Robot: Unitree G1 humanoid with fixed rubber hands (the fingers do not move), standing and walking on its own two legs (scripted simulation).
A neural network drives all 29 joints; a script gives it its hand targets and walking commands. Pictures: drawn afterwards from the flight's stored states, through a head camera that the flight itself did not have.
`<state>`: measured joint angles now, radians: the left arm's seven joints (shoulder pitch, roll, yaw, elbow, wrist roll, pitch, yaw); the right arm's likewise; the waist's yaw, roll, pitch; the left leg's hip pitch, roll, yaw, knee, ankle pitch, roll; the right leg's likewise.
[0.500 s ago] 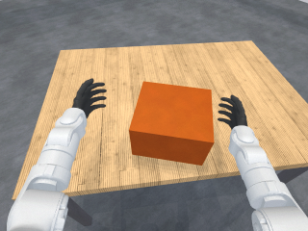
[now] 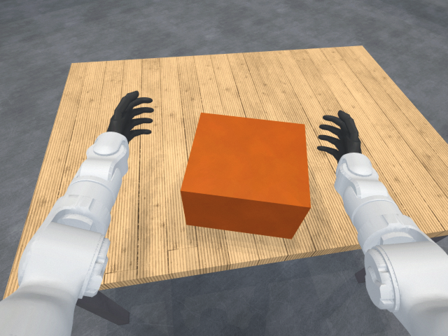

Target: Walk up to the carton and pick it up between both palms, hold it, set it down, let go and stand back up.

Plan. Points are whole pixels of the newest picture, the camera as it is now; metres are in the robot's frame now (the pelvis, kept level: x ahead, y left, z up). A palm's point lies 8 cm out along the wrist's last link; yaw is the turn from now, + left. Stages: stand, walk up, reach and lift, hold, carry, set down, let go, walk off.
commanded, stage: reach and lift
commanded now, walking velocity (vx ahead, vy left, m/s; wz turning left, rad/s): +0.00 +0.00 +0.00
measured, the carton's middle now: (245, 174) +0.45 -0.04 -0.03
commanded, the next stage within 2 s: none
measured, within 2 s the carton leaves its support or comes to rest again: neither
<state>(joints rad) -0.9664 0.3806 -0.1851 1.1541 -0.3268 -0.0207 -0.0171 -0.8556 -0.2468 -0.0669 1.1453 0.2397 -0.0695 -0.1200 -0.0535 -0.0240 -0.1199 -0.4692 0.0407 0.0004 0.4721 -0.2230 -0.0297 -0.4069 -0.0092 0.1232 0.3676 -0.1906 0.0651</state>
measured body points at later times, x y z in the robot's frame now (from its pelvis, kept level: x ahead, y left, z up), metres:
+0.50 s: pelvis -0.03 +0.01 -0.03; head +0.11 +0.03 +0.40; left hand +0.46 +0.21 +0.00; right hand +0.41 -0.22 -0.02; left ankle -0.01 +0.13 -0.74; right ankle -0.01 -0.17 -0.74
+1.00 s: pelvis -0.03 +0.00 -0.04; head +0.12 +0.02 +0.38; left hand +0.47 +0.17 -0.02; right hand +0.43 -0.21 -0.03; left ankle -0.01 +0.12 -0.74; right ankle -0.01 -0.17 -0.74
